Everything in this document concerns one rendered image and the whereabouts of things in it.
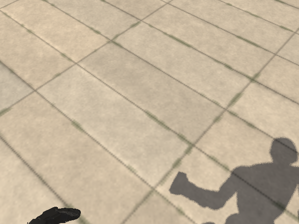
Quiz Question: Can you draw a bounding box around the robot left hand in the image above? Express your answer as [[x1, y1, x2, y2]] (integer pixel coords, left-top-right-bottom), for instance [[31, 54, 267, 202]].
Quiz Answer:
[[27, 206, 81, 224]]

